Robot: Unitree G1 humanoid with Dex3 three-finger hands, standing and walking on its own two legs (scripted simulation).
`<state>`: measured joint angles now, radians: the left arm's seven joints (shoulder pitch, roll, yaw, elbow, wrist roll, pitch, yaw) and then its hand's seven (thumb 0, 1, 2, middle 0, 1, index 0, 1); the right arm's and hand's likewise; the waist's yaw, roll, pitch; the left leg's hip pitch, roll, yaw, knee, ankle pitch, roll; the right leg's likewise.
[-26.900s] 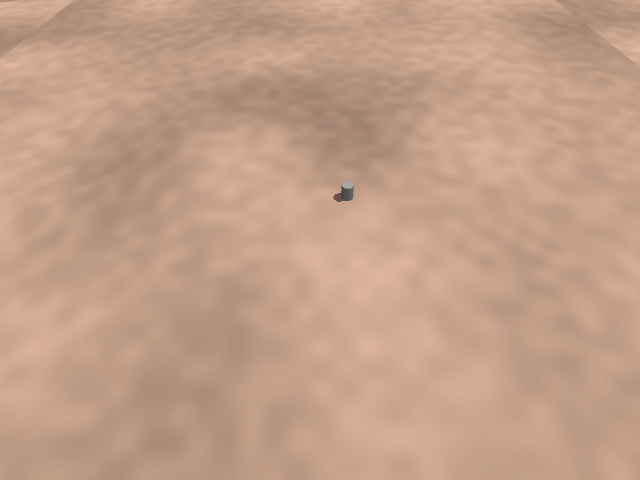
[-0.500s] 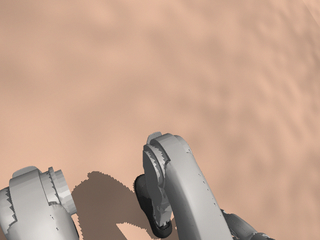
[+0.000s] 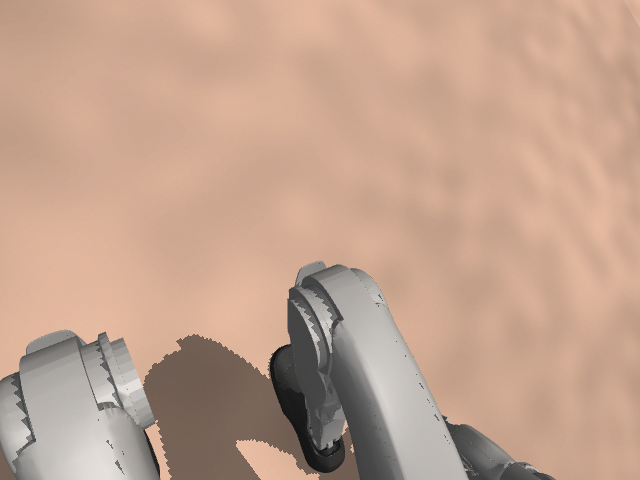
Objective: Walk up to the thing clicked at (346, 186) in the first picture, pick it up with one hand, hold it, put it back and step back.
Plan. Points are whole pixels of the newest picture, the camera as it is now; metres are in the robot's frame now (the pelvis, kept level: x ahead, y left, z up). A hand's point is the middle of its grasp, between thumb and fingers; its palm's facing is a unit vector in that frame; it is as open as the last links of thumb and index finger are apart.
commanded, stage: open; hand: left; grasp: from above
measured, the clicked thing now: out of the picture +0.41 +0.35 -0.26
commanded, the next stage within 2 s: withdraw in 0.10 s
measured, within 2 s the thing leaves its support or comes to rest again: neither
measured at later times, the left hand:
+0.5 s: hand out of the picture +0.42 +0.36 -0.18, palm faces -0.26 -0.12 -0.96, open 14.1 cm
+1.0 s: hand out of the picture +0.36 +0.34 -0.09, palm faces -0.50 -0.14 -0.85, open 13.9 cm
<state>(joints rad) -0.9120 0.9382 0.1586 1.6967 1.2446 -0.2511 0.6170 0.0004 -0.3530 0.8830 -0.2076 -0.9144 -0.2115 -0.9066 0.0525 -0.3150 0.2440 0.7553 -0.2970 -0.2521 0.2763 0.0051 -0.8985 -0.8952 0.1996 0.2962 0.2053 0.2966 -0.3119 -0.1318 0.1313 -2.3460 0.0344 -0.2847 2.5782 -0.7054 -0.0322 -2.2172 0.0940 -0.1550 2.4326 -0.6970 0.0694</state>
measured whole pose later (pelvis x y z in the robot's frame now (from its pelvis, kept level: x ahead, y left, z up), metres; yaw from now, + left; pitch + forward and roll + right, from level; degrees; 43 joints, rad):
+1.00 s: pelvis -0.02 -0.01 +0.06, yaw +7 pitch +30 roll -7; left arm -0.85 0.74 0.02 1.31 1.20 -0.29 0.23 0.00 -0.49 1.00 -0.12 -0.99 -0.11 -0.99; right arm 0.12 -0.33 0.08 0.70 -0.11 -0.03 0.13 0.01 -0.91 -0.90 0.20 0.30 0.21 0.30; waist -0.18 -0.05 -0.05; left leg -2.24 0.03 -0.17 2.32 -0.61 -0.03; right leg -2.14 0.05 -0.08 2.26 -0.65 0.03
